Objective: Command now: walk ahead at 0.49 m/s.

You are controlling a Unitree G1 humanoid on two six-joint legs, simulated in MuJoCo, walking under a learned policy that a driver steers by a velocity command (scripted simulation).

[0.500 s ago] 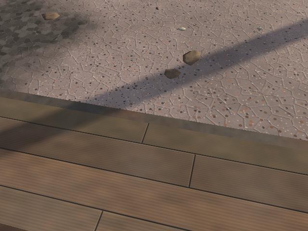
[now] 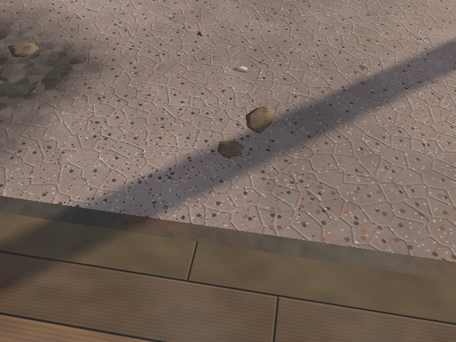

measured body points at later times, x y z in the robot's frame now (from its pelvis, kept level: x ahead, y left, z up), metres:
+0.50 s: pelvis +0.28 -0.08 +0.00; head +0.29 -0.10 +0.45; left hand +0.33 +0.18 -0.12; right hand +0.37 -0.35 -0.14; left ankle +0.28 +0.08 -0.66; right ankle +0.30 -0.16 -0.74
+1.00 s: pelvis +0.55 -0.01 -0.01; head +0.58 +0.00 +0.44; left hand +0.59 +0.25 -0.15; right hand +0.66 -0.28 -0.12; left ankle +0.61 +0.08 -0.74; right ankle +0.46 -0.16 -0.65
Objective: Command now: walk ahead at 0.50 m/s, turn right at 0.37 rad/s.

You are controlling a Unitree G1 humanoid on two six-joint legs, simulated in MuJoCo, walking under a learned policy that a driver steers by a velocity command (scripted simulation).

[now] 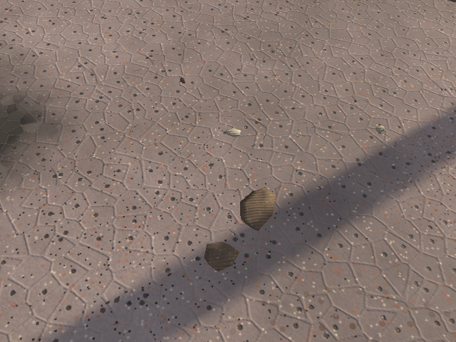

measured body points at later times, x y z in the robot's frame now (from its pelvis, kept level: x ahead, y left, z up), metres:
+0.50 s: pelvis +0.26 -0.07 -0.02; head +0.30 -0.09 +0.43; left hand +0.49 +0.14 -0.12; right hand +0.23 -0.35 -0.15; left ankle +0.12 +0.11 -0.64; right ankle +0.32 -0.16 -0.74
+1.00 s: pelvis +0.55 -0.12 -0.01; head +0.57 -0.13 +0.44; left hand +0.73 +0.10 -0.13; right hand +0.58 -0.44 -0.10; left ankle +0.67 -0.08 -0.74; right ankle +0.35 -0.16 -0.67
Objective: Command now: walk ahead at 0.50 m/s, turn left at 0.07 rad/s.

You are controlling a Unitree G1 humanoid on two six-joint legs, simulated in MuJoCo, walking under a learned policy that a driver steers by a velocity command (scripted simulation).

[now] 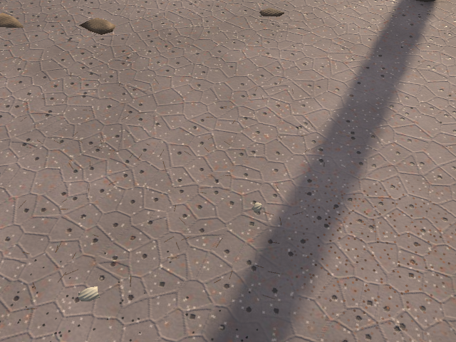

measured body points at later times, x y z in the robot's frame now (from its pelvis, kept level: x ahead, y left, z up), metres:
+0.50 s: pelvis +0.26 -0.02 +0.01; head +0.28 -0.02 +0.46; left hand +0.41 +0.27 -0.06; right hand +0.35 -0.28 -0.12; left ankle +0.12 +0.09 -0.66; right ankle +0.33 -0.11 -0.73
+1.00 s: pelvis +0.47 +0.13 +0.00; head +0.51 +0.15 +0.44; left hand +0.37 +0.39 -0.13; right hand +0.78 +0.01 -0.08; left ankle +0.50 +0.23 -0.73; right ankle +0.40 -0.09 -0.63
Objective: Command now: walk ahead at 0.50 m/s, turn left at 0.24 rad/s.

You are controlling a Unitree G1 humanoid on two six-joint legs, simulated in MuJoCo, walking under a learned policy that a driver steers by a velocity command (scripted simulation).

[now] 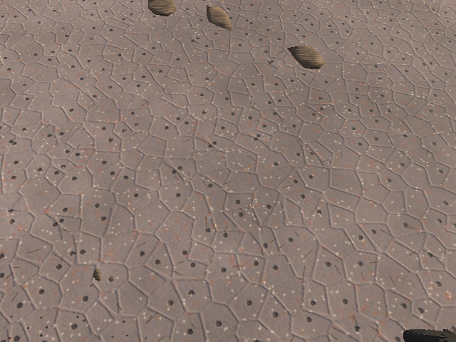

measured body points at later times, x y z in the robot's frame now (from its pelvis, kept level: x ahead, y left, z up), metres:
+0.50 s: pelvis +0.28 -0.05 +0.00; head +0.32 -0.05 +0.45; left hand +0.48 +0.20 -0.08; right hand +0.30 -0.34 -0.13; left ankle +0.09 +0.08 -0.68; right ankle +0.39 -0.14 -0.72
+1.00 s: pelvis +0.47 -0.03 +0.01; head +0.49 -0.02 +0.46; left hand +0.55 +0.24 -0.13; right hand +0.64 -0.28 -0.09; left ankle +0.55 +0.08 -0.72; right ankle +0.40 -0.15 -0.71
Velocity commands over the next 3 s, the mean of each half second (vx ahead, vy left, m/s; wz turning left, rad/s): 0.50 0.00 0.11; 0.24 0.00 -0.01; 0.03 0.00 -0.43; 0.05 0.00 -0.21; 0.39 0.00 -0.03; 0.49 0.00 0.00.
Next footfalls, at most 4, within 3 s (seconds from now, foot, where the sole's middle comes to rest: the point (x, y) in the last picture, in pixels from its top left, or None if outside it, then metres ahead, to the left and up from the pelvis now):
0.46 right None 0.43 -0.15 -0.76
0.90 left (217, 286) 0.59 0.08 -0.76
1.28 right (305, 323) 0.49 -0.17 -0.76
1.76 left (229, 296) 0.56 0.05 -0.76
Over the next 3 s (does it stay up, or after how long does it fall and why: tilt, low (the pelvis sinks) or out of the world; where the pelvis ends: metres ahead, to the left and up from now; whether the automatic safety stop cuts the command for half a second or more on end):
stays up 0.96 -0.21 0.01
